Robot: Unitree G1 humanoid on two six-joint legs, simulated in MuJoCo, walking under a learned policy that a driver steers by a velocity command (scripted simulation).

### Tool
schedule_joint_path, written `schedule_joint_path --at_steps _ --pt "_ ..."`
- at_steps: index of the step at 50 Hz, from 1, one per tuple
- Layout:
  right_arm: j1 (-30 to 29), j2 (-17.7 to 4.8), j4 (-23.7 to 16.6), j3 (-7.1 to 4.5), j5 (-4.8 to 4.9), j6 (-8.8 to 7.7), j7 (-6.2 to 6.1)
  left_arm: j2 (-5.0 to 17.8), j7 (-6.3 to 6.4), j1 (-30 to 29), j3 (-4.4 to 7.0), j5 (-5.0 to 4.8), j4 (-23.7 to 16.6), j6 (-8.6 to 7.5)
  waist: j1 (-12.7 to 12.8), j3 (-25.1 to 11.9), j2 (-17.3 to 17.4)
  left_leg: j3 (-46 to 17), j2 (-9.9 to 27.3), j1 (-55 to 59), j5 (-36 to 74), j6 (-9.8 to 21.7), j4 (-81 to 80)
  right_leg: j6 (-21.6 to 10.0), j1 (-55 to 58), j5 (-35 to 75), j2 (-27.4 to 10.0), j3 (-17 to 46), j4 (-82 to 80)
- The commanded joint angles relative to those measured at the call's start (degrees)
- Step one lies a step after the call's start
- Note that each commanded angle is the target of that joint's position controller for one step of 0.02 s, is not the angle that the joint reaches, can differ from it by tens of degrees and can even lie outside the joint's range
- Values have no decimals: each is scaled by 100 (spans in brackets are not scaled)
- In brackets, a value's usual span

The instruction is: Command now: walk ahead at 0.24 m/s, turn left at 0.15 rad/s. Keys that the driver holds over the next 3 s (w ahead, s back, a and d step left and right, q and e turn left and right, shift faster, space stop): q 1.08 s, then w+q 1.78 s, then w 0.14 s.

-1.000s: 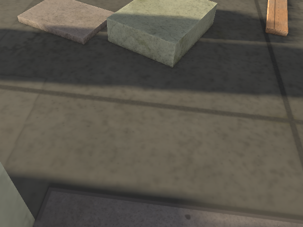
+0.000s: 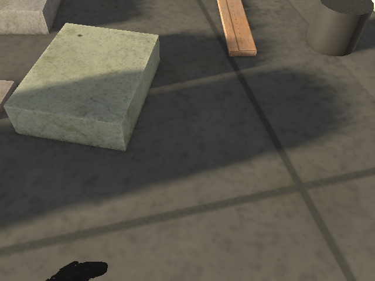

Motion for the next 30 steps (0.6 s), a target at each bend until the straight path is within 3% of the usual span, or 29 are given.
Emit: schedule_joint_path --at_steps 1,3,4,5,6,7,8,9,10,11,12,13,15,20,23,26,27,28,29,30 --pt "-174 -737 -308 -130 48 -61 -13 -22 -10 90 -35 -57 -96 -47 214 -95 759 -618 836 173 4396 547 -472 84 1200 409 235 -446 -1396" --pt "-142 -856 -338 -172 64 8 -5 169 76 37 20 -45 -79 -81 158 -129 896 -823 932 514 4497 521 -105 37 1444 388 267 -393 -1900" --pt "-200 -954 -389 -212 66 45 -19 299 142 192 70 -15 -56 -109 246 -186 907 -943 946 531 4657 478 219 -28 1736 284 311 -357 -2177" --pt "-270 -987 -440 -237 123 82 -42 389 214 589 110 45 96 -148 402 -343 814 -976 831 499 4652 368 705 -87 2292 477 388 -375 -2662" --pt "-256 -937 -503 -236 196 101 -66 567 281 1036 160 149 264 -229 502 -535 620 -959 615 185 4086 242 1363 -146 3032 1080 207 -262 -2914" --pt "-222 -725 -771 -189 238 117 -103 916 339 1547 231 243 278 -314 584 -1149 113 -897 344 -610 2085 97 2472 -345 4223 3333 -907 568 -2396" --pt "520 -167 -901 -69 360 199 -161 1175 343 1633 250 230 150 -303 322 -2057 -1110 -733 -377 -1885 -2205 -52 4242 -1289 5529 5944 -2678 2099 -2034" --pt "679 -639 -706 -186 193 368 -217 1034 330 1602 237 -43 78 -196 424 -2413 -840 -1123 -310 -2058 -2484 -31 5006 -1604 5191 5114 -2624 2360 -2341" --pt "398 -749 -687 -248 44 472 -194 666 359 1243 136 -70 20 -129 289 -1861 -315 -1249 -146 -2245 -2050 -88 5219 -1455 4618 3564 -2272 1942 -2638" --pt "32 -683 -776 -248 -31 513 -150 421 406 949 52 -55 9 -93 190 -1250 -191 -1197 2 -2425 -1670 -167 5071 -1229 4039 2437 -1964 1576 -2977" --pt "-199 -659 -842 -256 -86 571 -108 348 456 879 19 -65 39 -83 137 -867 -290 -1184 120 -2424 -1379 -276 4939 -1095 3611 2072 -1766 1256 -3242" --pt "-196 -623 -842 -256 -122 660 -77 374 499 822 22 -76 52 -78 63 -708 -390 -1105 128 -2206 -1216 -389 4922 -1044 3213 1923 -1649 984 -3439" --pt "-147 -574 -826 -275 -125 807 -71 476 504 830 38 -34 53 -91 29 -734 -356 -999 71 -1971 -1038 -492 5090 -1118 2922 1929 -1623 633 -3549" --pt "-790 -583 -1168 -258 -135 1053 34 672 521 766 100 12 4 -5 133 -408 -643 -776 247 -2077 -709 -480 4202 -1034 2534 -366 -1551 59 -3867" --pt "-1059 -561 -1392 -195 -123 1085 132 878 501 764 174 48 -22 96 238 -345 -706 -560 275 -1586 -885 -350 3210 -948 2375 -948 -1608 -204 -3773" --pt "-1049 -670 -1553 -206 -78 1029 178 1096 473 855 259 60 17 193 280 -372 -681 -322 187 -1039 -948 -135 2347 -804 2326 -1377 -1760 -289 -3538" --pt "-872 -660 -1538 -207 -67 992 194 1144 473 795 278 26 21 230 152 -341 -554 -247 135 -621 -655 -30 1760 -635 2131 -1542 -1715 -433 -3313" --pt "-604 -735 -1439 -236 -76 939 195 1079 468 890 279 32 69 277 78 -255 -216 -375 35 -195 -469 74 1161 -353 1821 -1690 -1551 -662 -2847" --pt "-414 -952 -1413 -277 -121 861 155 869 421 1142 265 46 143 359 66 16 852 -1480 553 -147 -504 202 8 70 1400 -2157 -1111 -1152 -1677" --pt "-687 -1636 -1788 -382 -78 826 80 366 417 1197 124 -3 -138 436 252 208 2191 -4064 2194 -190 -404 666 -655 561 30 -3472 -235 -1291 -292"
